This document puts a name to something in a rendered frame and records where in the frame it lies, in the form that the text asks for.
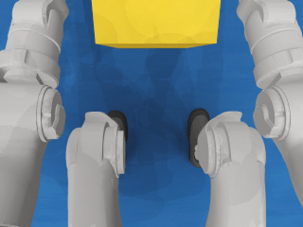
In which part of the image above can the robot right upper arm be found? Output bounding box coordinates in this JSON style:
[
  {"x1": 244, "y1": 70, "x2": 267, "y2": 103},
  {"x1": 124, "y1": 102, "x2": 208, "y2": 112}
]
[{"x1": 253, "y1": 81, "x2": 303, "y2": 208}]

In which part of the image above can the right robot forearm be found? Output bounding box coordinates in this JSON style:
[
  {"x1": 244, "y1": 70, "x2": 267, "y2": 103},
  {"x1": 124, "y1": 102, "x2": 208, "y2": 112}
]
[{"x1": 236, "y1": 0, "x2": 303, "y2": 90}]

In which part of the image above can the left robot forearm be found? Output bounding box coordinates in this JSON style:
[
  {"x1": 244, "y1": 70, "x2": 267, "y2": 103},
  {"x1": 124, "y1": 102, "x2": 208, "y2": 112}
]
[{"x1": 0, "y1": 0, "x2": 69, "y2": 89}]

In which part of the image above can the robot left shin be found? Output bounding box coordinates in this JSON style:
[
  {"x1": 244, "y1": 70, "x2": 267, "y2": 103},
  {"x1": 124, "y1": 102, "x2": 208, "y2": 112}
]
[{"x1": 65, "y1": 112, "x2": 120, "y2": 169}]

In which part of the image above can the robot left thigh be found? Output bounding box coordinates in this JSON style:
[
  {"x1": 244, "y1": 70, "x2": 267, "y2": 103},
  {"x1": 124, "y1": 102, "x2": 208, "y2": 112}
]
[{"x1": 67, "y1": 121, "x2": 126, "y2": 227}]

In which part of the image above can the robot left upper arm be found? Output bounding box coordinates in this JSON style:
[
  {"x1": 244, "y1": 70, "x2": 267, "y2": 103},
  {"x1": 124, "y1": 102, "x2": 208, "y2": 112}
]
[{"x1": 0, "y1": 82, "x2": 66, "y2": 227}]

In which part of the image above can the carton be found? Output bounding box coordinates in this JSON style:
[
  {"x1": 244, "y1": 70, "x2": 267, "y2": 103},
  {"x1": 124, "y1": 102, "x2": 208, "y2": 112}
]
[{"x1": 91, "y1": 0, "x2": 221, "y2": 48}]

